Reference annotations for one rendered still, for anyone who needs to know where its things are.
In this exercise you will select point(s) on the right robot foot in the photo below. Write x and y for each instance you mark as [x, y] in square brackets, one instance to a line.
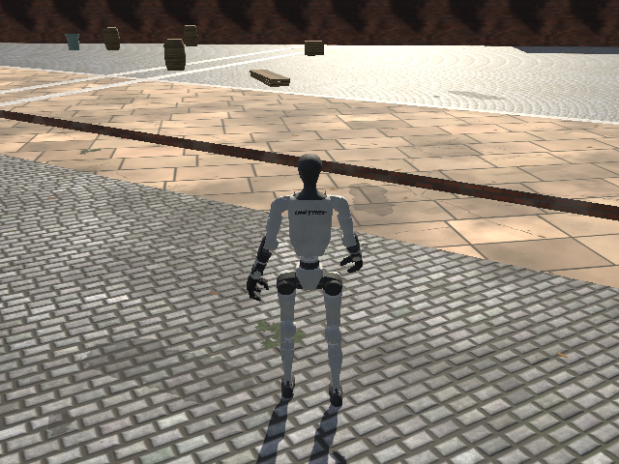
[336, 398]

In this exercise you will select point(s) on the right robot forearm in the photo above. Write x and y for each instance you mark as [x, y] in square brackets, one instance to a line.
[355, 251]

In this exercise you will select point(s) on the left robot forearm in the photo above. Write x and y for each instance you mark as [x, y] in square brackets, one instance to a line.
[261, 260]

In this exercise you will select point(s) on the left robot hand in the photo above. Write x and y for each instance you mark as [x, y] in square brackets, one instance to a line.
[251, 286]

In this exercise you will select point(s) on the right robot hand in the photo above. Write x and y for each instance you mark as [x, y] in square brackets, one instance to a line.
[357, 267]

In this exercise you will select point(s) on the robot left upper arm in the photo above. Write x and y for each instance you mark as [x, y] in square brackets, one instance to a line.
[278, 206]

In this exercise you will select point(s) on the robot right upper arm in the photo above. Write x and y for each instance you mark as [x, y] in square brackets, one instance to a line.
[345, 220]

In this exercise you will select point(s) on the robot torso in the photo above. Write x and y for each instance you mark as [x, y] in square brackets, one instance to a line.
[310, 223]

